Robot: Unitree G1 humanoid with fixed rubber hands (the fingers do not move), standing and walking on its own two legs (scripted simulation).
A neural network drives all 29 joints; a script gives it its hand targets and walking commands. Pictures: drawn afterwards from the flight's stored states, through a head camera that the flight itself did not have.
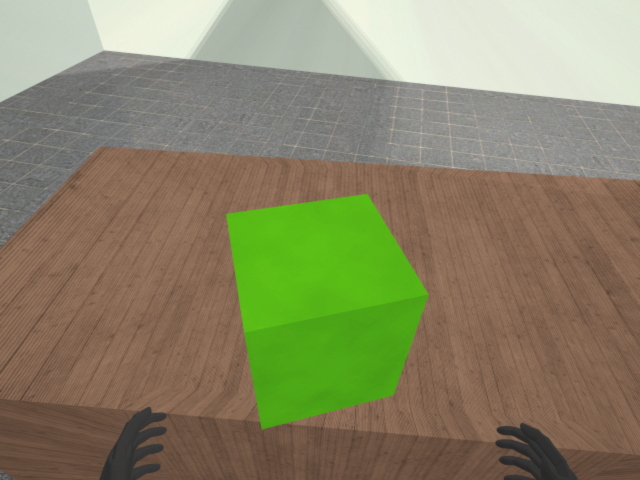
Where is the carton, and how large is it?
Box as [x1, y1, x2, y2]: [226, 194, 428, 428]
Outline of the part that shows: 367,194 226,214 243,328 261,428 273,426 393,394 428,294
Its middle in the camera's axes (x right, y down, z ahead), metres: +0.00 +0.10 +0.57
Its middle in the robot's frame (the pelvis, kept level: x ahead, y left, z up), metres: +0.38 +0.03 +0.01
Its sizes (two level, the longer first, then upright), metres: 0.210 0.200 0.250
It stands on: a pedestal, 0.67 m high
